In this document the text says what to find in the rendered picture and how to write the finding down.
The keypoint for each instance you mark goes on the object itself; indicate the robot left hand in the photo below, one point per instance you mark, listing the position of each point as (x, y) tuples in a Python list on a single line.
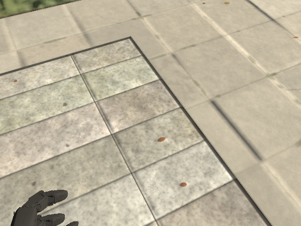
[(27, 215)]

